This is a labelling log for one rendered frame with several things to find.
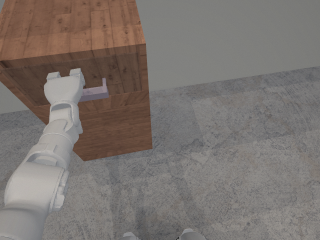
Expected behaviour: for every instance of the left robot shin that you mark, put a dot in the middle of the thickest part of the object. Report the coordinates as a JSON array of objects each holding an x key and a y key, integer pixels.
[{"x": 128, "y": 234}]

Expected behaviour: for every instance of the cabinet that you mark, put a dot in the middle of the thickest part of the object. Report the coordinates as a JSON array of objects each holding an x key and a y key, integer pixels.
[{"x": 45, "y": 31}]

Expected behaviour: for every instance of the left robot forearm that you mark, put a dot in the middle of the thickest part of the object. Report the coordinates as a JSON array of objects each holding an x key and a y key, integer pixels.
[{"x": 57, "y": 141}]

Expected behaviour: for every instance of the right robot shin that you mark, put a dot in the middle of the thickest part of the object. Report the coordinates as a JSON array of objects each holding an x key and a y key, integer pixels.
[{"x": 187, "y": 230}]

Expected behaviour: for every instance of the left robot upper arm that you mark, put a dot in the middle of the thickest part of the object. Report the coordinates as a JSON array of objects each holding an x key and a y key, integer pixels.
[{"x": 37, "y": 190}]

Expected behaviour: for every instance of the robot left hand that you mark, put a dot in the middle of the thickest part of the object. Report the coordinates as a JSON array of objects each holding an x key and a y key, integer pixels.
[{"x": 68, "y": 88}]

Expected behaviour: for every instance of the drawer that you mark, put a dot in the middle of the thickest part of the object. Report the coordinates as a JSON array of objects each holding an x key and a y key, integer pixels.
[{"x": 121, "y": 71}]

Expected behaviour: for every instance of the handle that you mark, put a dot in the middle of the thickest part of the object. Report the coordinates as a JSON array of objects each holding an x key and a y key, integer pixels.
[{"x": 95, "y": 93}]

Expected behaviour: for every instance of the robot shin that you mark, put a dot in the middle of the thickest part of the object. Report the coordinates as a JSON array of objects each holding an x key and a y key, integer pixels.
[
  {"x": 128, "y": 234},
  {"x": 187, "y": 230}
]

